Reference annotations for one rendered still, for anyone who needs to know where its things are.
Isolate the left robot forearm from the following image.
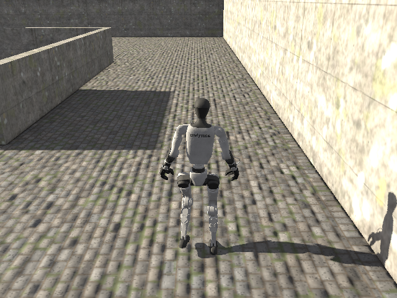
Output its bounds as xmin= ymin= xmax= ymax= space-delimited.
xmin=162 ymin=148 xmax=175 ymax=170

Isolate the robot right hand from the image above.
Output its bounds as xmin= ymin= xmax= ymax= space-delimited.
xmin=225 ymin=168 xmax=239 ymax=181

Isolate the right robot forearm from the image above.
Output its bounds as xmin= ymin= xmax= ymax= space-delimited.
xmin=225 ymin=150 xmax=237 ymax=171

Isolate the robot right upper arm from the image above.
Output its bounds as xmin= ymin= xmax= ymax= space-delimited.
xmin=214 ymin=126 xmax=231 ymax=160

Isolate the robot torso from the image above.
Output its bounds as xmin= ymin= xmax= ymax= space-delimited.
xmin=186 ymin=122 xmax=215 ymax=186

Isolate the robot left hand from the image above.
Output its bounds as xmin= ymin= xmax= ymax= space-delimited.
xmin=160 ymin=167 xmax=174 ymax=180

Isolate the left robot shin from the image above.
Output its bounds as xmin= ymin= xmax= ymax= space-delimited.
xmin=181 ymin=197 xmax=191 ymax=240

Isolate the robot left upper arm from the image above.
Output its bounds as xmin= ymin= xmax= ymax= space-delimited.
xmin=169 ymin=124 xmax=188 ymax=158

